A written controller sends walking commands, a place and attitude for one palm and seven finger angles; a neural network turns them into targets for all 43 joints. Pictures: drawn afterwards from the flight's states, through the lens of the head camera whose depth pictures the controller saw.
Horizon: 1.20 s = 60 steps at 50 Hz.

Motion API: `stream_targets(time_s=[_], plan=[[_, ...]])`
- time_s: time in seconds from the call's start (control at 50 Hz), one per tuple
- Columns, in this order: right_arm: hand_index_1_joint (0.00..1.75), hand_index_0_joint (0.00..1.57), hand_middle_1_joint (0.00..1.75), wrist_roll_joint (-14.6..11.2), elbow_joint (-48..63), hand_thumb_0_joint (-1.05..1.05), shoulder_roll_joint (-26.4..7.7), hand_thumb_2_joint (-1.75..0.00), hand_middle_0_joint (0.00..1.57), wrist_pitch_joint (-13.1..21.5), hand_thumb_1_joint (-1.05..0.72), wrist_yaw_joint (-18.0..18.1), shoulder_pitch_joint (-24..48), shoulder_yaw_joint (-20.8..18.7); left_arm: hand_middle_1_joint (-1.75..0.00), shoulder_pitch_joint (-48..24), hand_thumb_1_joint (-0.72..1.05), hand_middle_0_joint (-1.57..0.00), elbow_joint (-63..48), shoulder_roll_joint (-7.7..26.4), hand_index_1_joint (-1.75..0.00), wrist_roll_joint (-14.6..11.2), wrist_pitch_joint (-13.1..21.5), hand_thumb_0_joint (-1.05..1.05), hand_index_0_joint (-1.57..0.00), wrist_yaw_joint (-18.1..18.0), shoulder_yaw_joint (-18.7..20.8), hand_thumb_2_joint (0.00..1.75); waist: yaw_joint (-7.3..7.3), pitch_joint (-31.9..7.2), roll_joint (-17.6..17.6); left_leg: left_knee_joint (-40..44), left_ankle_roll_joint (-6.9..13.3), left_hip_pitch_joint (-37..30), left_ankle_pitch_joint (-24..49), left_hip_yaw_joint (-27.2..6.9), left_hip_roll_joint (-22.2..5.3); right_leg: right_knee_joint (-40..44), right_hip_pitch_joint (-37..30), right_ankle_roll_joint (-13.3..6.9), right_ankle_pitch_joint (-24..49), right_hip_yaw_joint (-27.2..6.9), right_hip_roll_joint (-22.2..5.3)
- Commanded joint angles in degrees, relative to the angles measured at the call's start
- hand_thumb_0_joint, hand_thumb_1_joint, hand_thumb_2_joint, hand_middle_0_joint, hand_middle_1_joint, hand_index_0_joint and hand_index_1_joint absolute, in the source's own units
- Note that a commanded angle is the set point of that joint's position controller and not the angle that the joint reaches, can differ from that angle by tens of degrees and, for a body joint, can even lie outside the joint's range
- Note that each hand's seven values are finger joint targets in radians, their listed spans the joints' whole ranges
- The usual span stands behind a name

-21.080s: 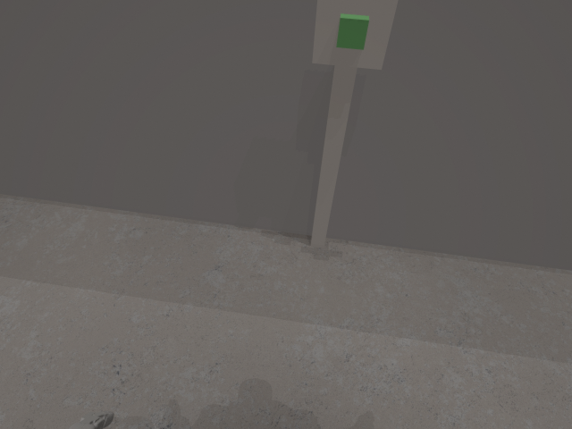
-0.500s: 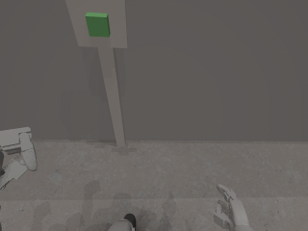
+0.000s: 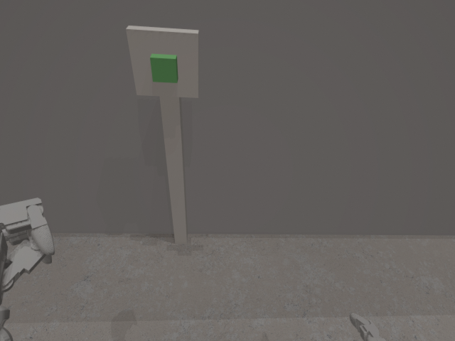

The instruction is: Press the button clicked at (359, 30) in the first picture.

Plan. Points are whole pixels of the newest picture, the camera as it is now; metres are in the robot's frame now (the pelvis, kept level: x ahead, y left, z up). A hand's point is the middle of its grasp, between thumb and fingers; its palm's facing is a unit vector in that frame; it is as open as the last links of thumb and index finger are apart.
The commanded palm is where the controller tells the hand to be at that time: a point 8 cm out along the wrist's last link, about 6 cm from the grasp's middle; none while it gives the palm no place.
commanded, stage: stop stepping back and stand still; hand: left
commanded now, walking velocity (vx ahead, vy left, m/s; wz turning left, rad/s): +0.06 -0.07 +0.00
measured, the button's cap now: (164, 68) +0.74 +0.22 +0.17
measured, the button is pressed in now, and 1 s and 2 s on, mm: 0 0 0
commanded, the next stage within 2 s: let the arm hang, fingers relaxed in 0.20 s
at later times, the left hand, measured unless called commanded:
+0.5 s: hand out of the picture +0.12 +0.24 -0.11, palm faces +0.06 -0.95 -0.31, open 3.0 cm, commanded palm none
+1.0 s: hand out of the picture -0.10 +0.23 -0.15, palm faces +0.05 -0.96 -0.27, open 6.6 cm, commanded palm none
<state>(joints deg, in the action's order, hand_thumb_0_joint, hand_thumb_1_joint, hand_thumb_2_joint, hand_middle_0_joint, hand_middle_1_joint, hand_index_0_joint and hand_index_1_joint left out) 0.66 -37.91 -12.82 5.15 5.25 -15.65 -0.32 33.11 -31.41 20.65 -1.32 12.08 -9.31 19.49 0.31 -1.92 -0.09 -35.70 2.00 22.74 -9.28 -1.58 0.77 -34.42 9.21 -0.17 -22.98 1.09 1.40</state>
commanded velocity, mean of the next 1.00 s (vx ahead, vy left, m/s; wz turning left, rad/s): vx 0.00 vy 0.00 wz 0.00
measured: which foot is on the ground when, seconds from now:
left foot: down 0.00-0.16, up 0.18-0.30, down 0.32-1.00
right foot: down 0.00-1.00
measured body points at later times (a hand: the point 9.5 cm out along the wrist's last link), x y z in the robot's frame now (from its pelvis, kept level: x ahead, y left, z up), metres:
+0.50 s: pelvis -0.02 +0.02 +0.00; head -0.02 +0.02 +0.45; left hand +0.12 +0.29 -0.08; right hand +0.11 -0.24 -0.11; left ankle +0.02 +0.12 -0.72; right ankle -0.03 -0.09 -0.72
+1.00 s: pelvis -0.03 +0.03 +0.02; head -0.02 +0.02 +0.47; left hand -0.10 +0.28 -0.13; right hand -0.03 -0.20 -0.15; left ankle +0.02 +0.12 -0.72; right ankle -0.03 -0.09 -0.72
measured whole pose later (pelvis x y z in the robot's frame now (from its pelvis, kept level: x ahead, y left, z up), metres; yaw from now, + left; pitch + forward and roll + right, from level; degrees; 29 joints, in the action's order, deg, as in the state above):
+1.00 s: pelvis -0.03 +0.03 +0.02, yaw +2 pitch -3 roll +0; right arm 1.2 -63.9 -9.9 -1.4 1.4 -15.6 -0.5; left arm 19.4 67.8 12.4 0.9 -0.9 -1.2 0.4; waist -0.5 3.4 -2.1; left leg -23.5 2.0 13.5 -7.6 -1.7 2.5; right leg -24.5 8.8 -0.6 -13.2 3.0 -0.5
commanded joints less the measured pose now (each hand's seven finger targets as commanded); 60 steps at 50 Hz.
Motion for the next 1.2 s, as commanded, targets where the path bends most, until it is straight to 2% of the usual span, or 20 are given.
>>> stream_targets(time_s=[0.0, 0.04, 0.08, 0.1, 0.12, 0.14, 0.16, 0.2, 0.26, 0.28, 0.3, 0.34, 0.38, 0.48, 0.58, 0.68, 0.74, 0.88, 1.06, 1.18], plan=[[0.3, 0.2, 0.3, 0.2, 11.2, 0.0, -5.5, -0.9, 0.2, 4.6, -0.9, 0.3, 8.9, -1.1, -1.5, -7.7, 0.9, -1.3, -12.4, 10.5, -1.5, 0.2, 3.3, 0.0, -1.3, -0.7, 7.0, 0.9, 0.02, 4.3, -16.6, 35.7, 0.3, 3.2, -41.4, -26.6, -13.7, -12.2, 5.4, -0.7, -7.2, 0.4, 3.8], [0.3, 0.2, 0.3, 0.6, 11.0, 0.0, -4.6, -0.9, 0.2, 5.1, -0.9, -0.7, 8.4, -1.0, -1.5, -2.8, 0.9, -1.3, -12.6, 9.1, -1.5, 0.1, 3.0, 0.0, -1.3, -0.4, 5.8, 0.9, -0.72, 1.2, -11.0, 32.9, -0.1, 2.9, -31.5, -19.4, -11.9, -7.0, 0.5, -1.3, -6.5, 0.9, 3.2], [0.3, 0.2, 0.3, 0.3, 11.2, 0.0, -4.4, -0.9, 0.2, 4.7, -0.9, -1.2, 8.3, -1.0, -1.5, 2.8, 0.9, -1.3, -12.9, 8.5, -1.5, 0.0, 2.6, 0.0, -1.3, 0.0, 5.5, 0.9, -1.04, -1.3, -10.9, 27.7, -1.4, 3.4, -24.8, -10.2, -7.7, 7.7, -6.6, -1.8, -3.6, 3.0, 2.6], [0.3, 0.2, 0.3, 0.4, 11.7, 0.0, -4.1, -0.9, 0.2, 4.1, -0.9, -1.3, 8.0, -0.8, -1.5, 5.5, 0.9, -1.3, -12.6, 9.4, -1.5, 0.0, 2.4, 0.0, -1.3, 0.2, 6.4, 0.9, -1.11, -2.0, -8.7, 21.2, -2.3, 2.9, -19.6, -5.8, -4.2, 14.7, -7.1, -2.3, -1.4, -0.1, 0.2], [0.3, 0.2, 0.3, 0.6, 11.7, 0.0, -3.6, -0.9, 0.2, 3.0, -0.9, -1.6, 7.8, -0.9, -1.5, 5.3, 0.9, -1.3, -12.7, 9.3, -1.5, 0.0, 2.3, 0.0, -1.3, 0.6, 6.1, 0.9, -0.41, -1.8, -1.2, 9.4, -2.9, 0.2, -13.5, -1.7, -1.1, 20.5, -1.6, -4.4, -2.2, -7.5, -6.1], [0.3, 0.2, 0.3, 0.9, 11.0, 0.0, -4.2, -0.9, 0.2, 1.9, -0.9, -1.7, 7.9, -1.4, -1.5, 3.4, 0.9, -1.3, -12.8, 10.8, -1.5, -0.6, 2.4, 0.0, -1.3, 0.5, 7.9, 0.9, -0.17, -1.7, 5.5, -3.8, -3.1, -3.7, -8.6, -0.5, -0.1, 26.2, 8.0, -7.9, -7.3, -18.3, -14.7], [0.3, 0.2, 0.3, 0.4, 10.6, 0.0, -4.2, -0.9, 0.2, 1.4, -0.9, -1.8, 8.0, -1.5, -1.5, -0.4, 0.9, -1.3, -13.6, 10.9, -1.5, -0.8, 1.8, 0.0, -1.3, 0.0, 7.9, 0.9, -0.3, -0.2, 10.4, -11.0, -3.0, -0.2, -7.9, -1.4, -0.1, 27.4, 10.1, -10.6, -10.9, -22.5, -18.4], [0.3, 0.2, 0.3, -0.1, 9.5, 0.0, -5.0, -0.9, 0.2, 1.7, -0.9, -1.4, 6.8, -1.7, -1.5, -1.6, 0.9, -1.3, -10.1, 8.7, -1.5, -0.9, 1.1, 0.0, -1.3, -0.4, 6.5, 0.9, 1.22, 1.4, 7.8, -13.2, -2.6, -0.4, -8.3, -2.2, -1.5, 24.4, 12.0, -9.9, -7.2, -17.8, -16.7], [0.3, 0.2, 0.3, -0.3, 9.4, 0.0, -4.2, -0.9, 0.2, 2.9, -0.9, -0.4, 7.9, -0.5, -1.5, -1.7, 0.9, -1.3, -7.7, 8.5, -1.5, -0.3, 1.7, 0.0, -1.3, -1.1, 6.2, 0.9, 0.55, 1.7, 2.6, 7.1, -0.8, -5.8, -4.1, 0.5, -2.3, 17.0, 5.6, -6.2, 9.7, -10.3, -12.2], [0.3, 0.2, 0.3, 0.3, -4.5, 0.0, -15.0, -0.9, 0.2, 4.8, -0.9, -6.7, 6.4, -4.6, -1.5, -7.5, 0.9, -1.3, 36.0, 2.8, -1.5, 5.2, -7.1, 0.0, -1.3, 7.2, -12.5, 0.9, 3.02, 2.1, -2.6, -2.7, 0.4, -6.4, 15.6, -4.3, -5.5, 0.1, 12.8, -3.9, 29.7, -2.5, -12.2], [0.3, 0.2, 0.3, -0.3, -2.2, 0.0, -11.7, -0.9, 0.2, 1.8, -0.9, -6.2, 3.2, -5.0, -1.46, -3.5, 0.9, -1.26, 36.9, 0.1, -1.46, 4.1, -10.8, 0.0, -1.26, 8.0, -12.5, 0.9, 1.19, -3.5, -2.2, -0.3, 1.3, -10.7, 25.6, -6.3, -6.9, -1.8, 10.1, -1.6, 29.0, -3.1, -7.3], [0.3, 0.2, 0.3, 0.2, -0.4, 0.0, -9.9, -0.9, 0.2, -0.9, -0.9, -5.1, 4.4, -3.3, -1.38, -6.3, 0.9, -1.19, 41.2, -1.8, -1.38, 3.7, -11.5, 0.0, -1.19, 8.4, -13.8, 0.9, -0.83, -4.0, 8.0, -0.5, 2.6, -6.2, 20.5, -7.9, -7.9, 0.9, 7.3, -1.4, 24.0, -2.7, -6.6], [0.3, 0.2, 0.3, 0.5, -0.8, 0.0, -10.1, -0.9, 0.2, -2.0, -0.9, -4.6, 4.3, -3.0, -1.3, -11.5, 0.9, -1.12, 47.5, 0.2, -1.3, 3.6, -11.5, 0.0, -1.12, 8.8, -13.6, 0.9, -0.21, -4.1, 14.5, -0.2, 2.0, -5.0, 18.0, -6.8, -5.4, 2.9, 3.6, -2.7, 28.7, -3.2, -8.2], [0.3, 0.2, 0.3, 1.2, -7.2, 0.0, -10.4, -0.9, 0.2, -3.9, -0.9, -4.4, 7.0, -1.7, -1.1, -18.1, 0.9, -0.93, 68.0, 2.1, -1.1, 2.7, -12.5, 0.0, -0.93, 8.5, -15.4, 0.9, -0.82, 0.5, -3.3, 11.0, 2.0, -4.2, 8.5, -9.4, -5.9, 6.7, 1.0, -2.2, 11.0, -3.2, -5.8], [0.3, 0.2, 0.3, 0.9, -13.6, 0.0, -7.3, -0.9, 0.2, -4.7, -0.9, -3.9, 4.7, -0.7, -0.9, -15.1, 0.9, -0.75, 83.4, -0.2, -0.9, 2.0, -12.5, 0.0, -0.75, 8.6, -17.0, 0.9, -1.2, 1.3, -12.6, 17.7, 1.3, -5.3, -5.2, -9.9, -5.8, 11.4, -1.4, -2.6, 6.7, -3.0, -5.4], [0.3, 0.2, 0.3, 0.3, -18.0, 0.0, -7.1, -0.9, 0.2, -5.0, -0.9, -3.4, 1.0, -1.2, -0.7, -13.8, 0.9, -0.57, 90.8, -0.8, -0.7, 2.1, -12.1, 0.0, -0.57, 8.7, -17.4, 0.9, -0.72, 1.3, -8.5, 18.8, 1.3, -8.6, -5.9, -10.1, -6.2, 14.2, -1.4, -2.9, 7.8, -2.1, -5.9], [0.3, 0.2, 0.3, 0.2, -20.0, 0.0, -7.0, -0.9, 0.2, -5.3, -0.9, -3.3, -0.5, -1.5, -0.58, -13.5, 0.9, -0.46, 93.7, -1.2, -0.58, 2.0, -11.8, 0.0, -0.46, 8.5, -17.9, 0.9, -0.25, 4.0, -2.8, 18.6, 1.3, -9.6, -6.0, -9.4, -6.1, 15.8, 0.8, -3.1, 6.8, -2.3, -6.3], [0.3, 0.2, 0.3, 0.2, -23.3, 0.0, -6.4, -0.9, 0.2, -5.5, -0.9, -3.3, -2.3, -1.8, -0.3, -12.6, 0.9, -0.2, 97.0, -1.3, -0.3, 2.0, -11.8, 0.0, -0.2, 7.9, -17.9, 0.9, -0.12, 6.9, 0.5, 20.1, 1.4, -8.9, -10.2, -9.4, -6.2, 16.0, 3.0, -3.3, 3.5, -2.7, -6.2], [0.3, 0.2, 0.3, 0.6, -24.6, 0.0, -5.0, -0.9, 0.2, -5.7, -0.9, -3.5, -2.6, -2.0, -0.3, -15.0, 0.9, -0.2, 96.6, -0.8, -0.3, 2.1, -11.7, 0.0, -0.2, 7.7, -17.2, 0.9, 0.15, 9.2, 0.2, 17.7, 0.8, -8.2, -9.5, -6.9, -4.5, 17.7, 6.4, -3.9, -2.4, -4.5, -6.9], [0.3, 0.2, 0.3, 0.6, -24.6, 0.0, -5.3, -0.9, 0.2, -5.0, -0.9, -3.5, -1.6, -1.9, -0.3, -17.5, 0.9, -0.2, 95.8, -0.1, -0.3, 2.0, -11.3, 0.0, -0.2, 7.8, -16.7, 0.9, -0.01, 7.5, -0.6, 16.6, 0.5, -9.0, -3.3, -6.1, -4.6, 17.5, 3.9, -4.2, 2.2, -4.9, -7.5]])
